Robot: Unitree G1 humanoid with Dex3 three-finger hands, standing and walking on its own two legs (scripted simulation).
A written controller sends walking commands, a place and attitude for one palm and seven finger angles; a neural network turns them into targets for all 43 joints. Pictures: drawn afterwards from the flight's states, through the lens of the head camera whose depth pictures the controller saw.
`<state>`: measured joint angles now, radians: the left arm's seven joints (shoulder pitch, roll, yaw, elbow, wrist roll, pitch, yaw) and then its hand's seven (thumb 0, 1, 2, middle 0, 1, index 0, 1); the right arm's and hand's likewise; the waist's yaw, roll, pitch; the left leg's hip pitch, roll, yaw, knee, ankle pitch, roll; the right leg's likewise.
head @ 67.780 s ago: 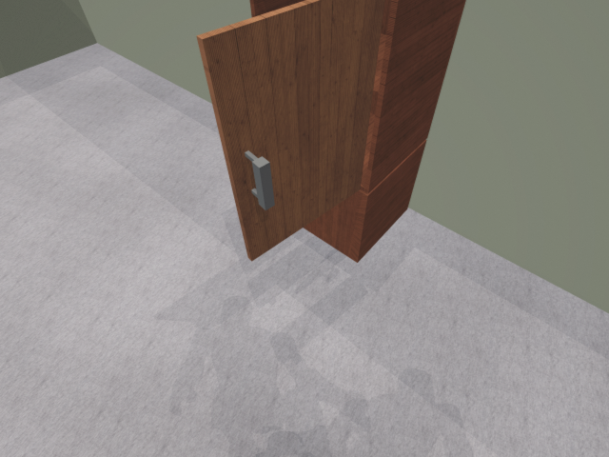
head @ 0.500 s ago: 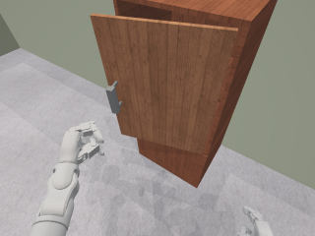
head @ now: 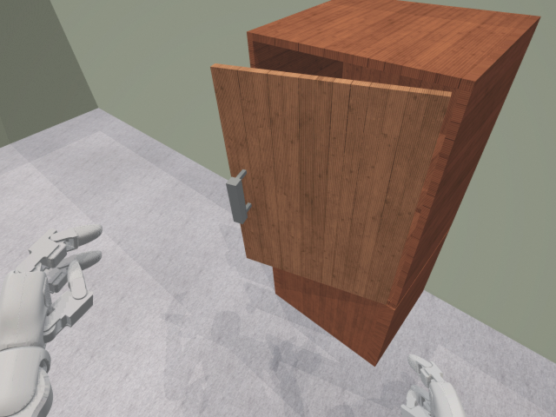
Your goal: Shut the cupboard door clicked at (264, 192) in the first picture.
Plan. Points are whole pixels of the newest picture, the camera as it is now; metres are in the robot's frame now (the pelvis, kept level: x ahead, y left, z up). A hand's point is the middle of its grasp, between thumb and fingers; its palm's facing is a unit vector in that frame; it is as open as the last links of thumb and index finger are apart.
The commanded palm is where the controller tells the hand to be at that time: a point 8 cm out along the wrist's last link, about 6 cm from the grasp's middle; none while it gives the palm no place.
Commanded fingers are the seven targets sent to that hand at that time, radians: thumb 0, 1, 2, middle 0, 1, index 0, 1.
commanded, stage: draw the hand back to the body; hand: left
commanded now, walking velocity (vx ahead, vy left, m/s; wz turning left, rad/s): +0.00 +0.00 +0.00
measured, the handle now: (241, 195) +0.62 +0.18 -0.06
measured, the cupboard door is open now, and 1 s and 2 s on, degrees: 17 17 17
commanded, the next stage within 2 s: step back with the hand held close in 0.44 s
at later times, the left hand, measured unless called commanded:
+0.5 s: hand (74, 305) +0.18 +0.25 +0.15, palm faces +0.44 -0.80 -0.40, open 7.4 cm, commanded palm +0.14 +0.29 +0.17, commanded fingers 0.00 0.90 0.90 -0.20 -0.30 -0.20 -0.30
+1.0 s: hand (44, 308) +0.18 +0.29 +0.15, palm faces +0.37 -0.78 -0.51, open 7.4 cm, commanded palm +0.12 +0.32 +0.17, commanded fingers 0.00 0.90 0.90 -0.20 -0.30 -0.20 -0.30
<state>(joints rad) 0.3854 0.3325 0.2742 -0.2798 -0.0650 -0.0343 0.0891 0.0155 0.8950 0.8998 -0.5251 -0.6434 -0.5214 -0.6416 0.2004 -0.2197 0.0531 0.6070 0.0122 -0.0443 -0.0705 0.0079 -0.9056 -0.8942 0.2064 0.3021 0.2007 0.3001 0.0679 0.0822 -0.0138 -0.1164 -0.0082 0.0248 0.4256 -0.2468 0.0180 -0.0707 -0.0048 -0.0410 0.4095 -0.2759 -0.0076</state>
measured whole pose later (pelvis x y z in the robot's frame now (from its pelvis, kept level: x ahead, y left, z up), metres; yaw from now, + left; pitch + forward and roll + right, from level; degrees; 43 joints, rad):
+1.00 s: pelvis -0.03 +0.03 -0.01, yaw -2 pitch +1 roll -1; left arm 0.54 0.44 0.41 -0.43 -0.07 -0.14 0.13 0.01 0.89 0.90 -0.21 -0.30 -0.21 -0.30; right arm 0.18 -0.24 -0.01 0.55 0.02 0.03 -0.10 0.01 -0.91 -0.89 0.20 0.30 0.20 0.30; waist 0.00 0.04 -0.01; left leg -0.30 -0.02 0.07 0.51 -0.23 0.06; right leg -0.26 -0.02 0.00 0.49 -0.25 0.03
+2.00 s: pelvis -0.16 +0.03 -0.02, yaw +2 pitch +0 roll -4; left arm 0.54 0.48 0.42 -0.50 -0.05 -0.29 0.14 0.01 0.88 0.90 -0.22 -0.30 -0.21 -0.30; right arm 0.20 -0.23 -0.01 0.62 0.00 -0.07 -0.09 0.01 -0.91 -0.89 0.21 0.30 0.20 0.30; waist -0.02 0.03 -0.05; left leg -0.51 0.01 -0.03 0.58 -0.17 0.01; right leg -0.21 0.09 0.03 0.52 -0.31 0.00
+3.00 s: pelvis -0.27 +0.14 +0.00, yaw -4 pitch +1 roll -2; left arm 0.58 0.45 0.43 -0.55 -0.04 -0.18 0.16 0.02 0.89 0.90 -0.21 -0.30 -0.21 -0.30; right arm 0.28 -0.13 0.05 0.63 -0.02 -0.11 -0.06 0.01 -0.90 -0.89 0.21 0.30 0.20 0.30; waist -0.03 -0.02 -0.01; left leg -0.26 0.05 0.09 0.46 -0.21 0.02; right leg -0.24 0.03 -0.08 0.52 -0.32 0.00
